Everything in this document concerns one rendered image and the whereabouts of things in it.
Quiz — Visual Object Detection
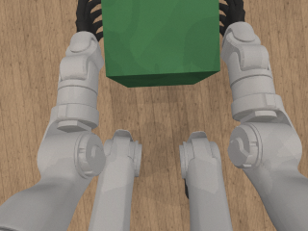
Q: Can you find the left robot upper arm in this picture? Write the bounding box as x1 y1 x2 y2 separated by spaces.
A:
0 131 107 231

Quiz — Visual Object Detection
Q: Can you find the left robot thigh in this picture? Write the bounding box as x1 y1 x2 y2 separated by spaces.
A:
88 136 142 231

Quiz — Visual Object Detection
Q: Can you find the right robot hand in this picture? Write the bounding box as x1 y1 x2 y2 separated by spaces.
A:
218 0 245 37

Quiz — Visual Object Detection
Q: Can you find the robot left forearm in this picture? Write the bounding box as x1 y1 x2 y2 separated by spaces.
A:
37 31 104 164

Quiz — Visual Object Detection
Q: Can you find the robot right forearm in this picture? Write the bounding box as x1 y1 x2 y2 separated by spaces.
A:
220 21 302 156

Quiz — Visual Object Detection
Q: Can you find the left robot hand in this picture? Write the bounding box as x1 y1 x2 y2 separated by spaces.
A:
75 0 104 42

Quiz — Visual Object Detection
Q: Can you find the carton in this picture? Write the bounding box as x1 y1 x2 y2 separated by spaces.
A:
101 0 220 88

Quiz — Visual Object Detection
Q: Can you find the right robot shin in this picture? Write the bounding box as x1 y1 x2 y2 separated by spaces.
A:
185 131 222 186

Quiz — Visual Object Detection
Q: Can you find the right robot upper arm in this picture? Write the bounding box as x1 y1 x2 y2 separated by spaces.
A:
227 122 308 231

